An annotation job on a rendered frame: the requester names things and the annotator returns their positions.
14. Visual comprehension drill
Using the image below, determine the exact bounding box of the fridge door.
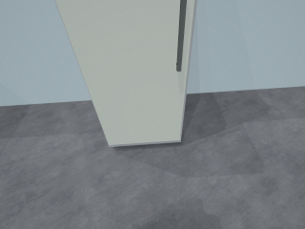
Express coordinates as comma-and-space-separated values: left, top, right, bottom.
55, 0, 195, 145

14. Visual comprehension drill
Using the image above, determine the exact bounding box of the handle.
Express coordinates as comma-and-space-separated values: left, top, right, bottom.
176, 0, 187, 72

